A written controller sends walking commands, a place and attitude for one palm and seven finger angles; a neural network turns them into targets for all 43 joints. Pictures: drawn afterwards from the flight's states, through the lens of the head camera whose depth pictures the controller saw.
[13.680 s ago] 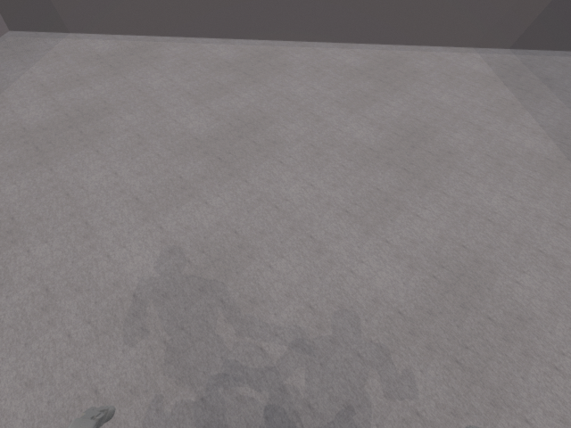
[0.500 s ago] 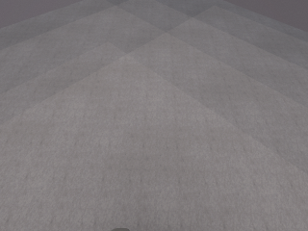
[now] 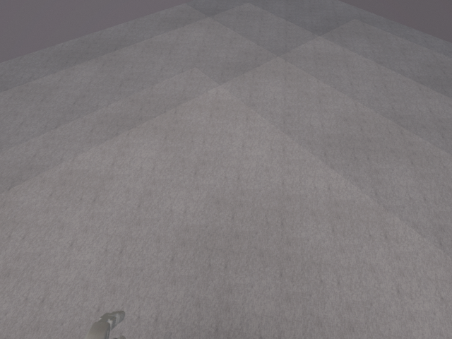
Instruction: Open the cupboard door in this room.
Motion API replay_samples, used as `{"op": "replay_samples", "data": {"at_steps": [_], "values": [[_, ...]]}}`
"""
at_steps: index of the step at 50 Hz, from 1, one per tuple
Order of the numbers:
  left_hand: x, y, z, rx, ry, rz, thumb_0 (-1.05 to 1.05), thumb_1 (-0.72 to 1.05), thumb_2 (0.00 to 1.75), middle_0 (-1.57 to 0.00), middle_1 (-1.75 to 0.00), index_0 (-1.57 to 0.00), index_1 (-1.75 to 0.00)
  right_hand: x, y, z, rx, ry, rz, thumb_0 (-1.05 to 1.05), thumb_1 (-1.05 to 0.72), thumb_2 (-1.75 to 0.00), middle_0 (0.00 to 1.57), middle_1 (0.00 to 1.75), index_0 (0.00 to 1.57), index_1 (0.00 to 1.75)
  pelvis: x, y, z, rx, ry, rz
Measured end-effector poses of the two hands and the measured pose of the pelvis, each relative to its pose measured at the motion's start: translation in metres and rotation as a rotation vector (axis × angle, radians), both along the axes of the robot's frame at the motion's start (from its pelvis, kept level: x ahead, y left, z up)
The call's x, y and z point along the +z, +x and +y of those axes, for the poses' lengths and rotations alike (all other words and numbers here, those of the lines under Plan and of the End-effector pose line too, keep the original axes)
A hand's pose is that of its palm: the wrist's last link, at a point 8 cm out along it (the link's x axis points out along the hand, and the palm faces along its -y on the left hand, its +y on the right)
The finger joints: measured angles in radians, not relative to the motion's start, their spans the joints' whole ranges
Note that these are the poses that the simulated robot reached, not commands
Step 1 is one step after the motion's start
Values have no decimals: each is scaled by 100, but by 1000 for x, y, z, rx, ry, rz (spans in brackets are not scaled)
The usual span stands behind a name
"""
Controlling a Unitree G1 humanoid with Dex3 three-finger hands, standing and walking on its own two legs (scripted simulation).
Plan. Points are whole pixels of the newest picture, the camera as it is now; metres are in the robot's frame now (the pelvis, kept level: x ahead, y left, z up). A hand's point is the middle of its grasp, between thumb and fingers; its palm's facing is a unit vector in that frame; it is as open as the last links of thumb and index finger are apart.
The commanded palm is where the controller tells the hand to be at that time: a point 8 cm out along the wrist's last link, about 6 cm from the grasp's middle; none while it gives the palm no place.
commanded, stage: turn or walk to find it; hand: left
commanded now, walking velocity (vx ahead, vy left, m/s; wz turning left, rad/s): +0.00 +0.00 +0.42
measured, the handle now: out of the picture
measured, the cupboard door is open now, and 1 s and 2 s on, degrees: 0 0 0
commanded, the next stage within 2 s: none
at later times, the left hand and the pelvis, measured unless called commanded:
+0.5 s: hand out of the picture -0.05 +0.19 -0.17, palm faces +0.30 -0.92 -0.25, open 7.4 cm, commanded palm none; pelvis -0.03 -0.01 -0.01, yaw +15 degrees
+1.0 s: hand out of the picture -0.03 +0.18 -0.15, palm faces +0.42 -0.86 -0.30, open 7.4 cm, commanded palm none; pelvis -0.04 -0.05 -0.01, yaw +26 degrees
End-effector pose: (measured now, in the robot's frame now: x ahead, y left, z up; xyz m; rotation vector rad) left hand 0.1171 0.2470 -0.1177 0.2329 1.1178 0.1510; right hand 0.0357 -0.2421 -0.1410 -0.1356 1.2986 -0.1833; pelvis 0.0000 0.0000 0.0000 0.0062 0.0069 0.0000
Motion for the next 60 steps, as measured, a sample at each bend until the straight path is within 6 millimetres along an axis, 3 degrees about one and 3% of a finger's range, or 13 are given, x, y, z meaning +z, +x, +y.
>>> {"op": "replay_samples", "data": {"at_steps": [3,6,15,21,26,29,33,39,43,48,54,60], "values": [[2,-9,-16,12,20,-29,1,91,90,-20,-29,-20,-30,-14,-11,-17,2,20,33,1,-91,-90,20,30,20,30,-7,-5,-15,26,10,-3],[9,-31,-27,45,24,-15,1,91,90,-20,-29,-20,-30,-15,-14,-30,22,25,62,1,-91,-90,20,30,20,30,-2,-9,-24,64,24,-12],[8,-100,-40,190,9,73,1,91,90,-20,-30,-20,-30,-8,4,-48,127,8,87,1,-91,-90,20,30,20,30,5,-12,-35,163,44,-18],[-5,-152,-31,289,-16,143,1,91,90,-20,-30,-20,-30,-1,44,-29,237,-18,44,1,-91,-90,20,30,20,30,2,-19,-27,219,38,-13],[-28,-199,-10,378,-48,203,1,91,90,-20,-30,-20,-30,5,87,6,343,-47,-73,1,-91,-90,20,30,20,30,-10,-27,-8,270,5,-12],[-37,-218,2,418,-54,241,1,91,90,-20,-30,-20,-30,13,102,28,390,-50,-134,1,-91,-90,20,30,20,30,-11,-32,-2,282,16,-21],[-29,-223,10,446,-58,234,1,91,90,-20,-29,-20,-30,24,107,45,427,-46,-165,0,-91,-90,20,30,20,30,-2,-36,2,309,-4,-26],[-14,-207,13,456,-35,145,1,91,90,-19,-29,-20,-30,20,101,50,456,-9,-146,0,-91,-90,20,30,20,30,3,-40,-3,351,-3,-19],[-7,-190,4,451,-10,96,1,91,90,-19,-29,-20,-30,9,90,37,451,15,-111,0,-91,-90,20,30,20,30,1,-40,-16,377,7,-14],[-1,-177,-20,451,31,31,1,91,90,-19,-29,-20,-30,-15,80,6,442,42,-49,1,-91,-90,20,30,20,30,-9,-38,-41,418,19,-12],[11,-196,-56,515,24,34,1,91,90,-20,-29,-20,-30,-15,76,-22,475,28,29,1,-91,-90,20,30,20,30,0,-38,-58,489,44,-20],[7,-225,-81,590,-9,74,1,91,90,-20,-30,-20,-30,-8,78,-34,528,-3,70,1,-91,-90,20,30,20,30,5,-40,-66,551,46,-18]]}}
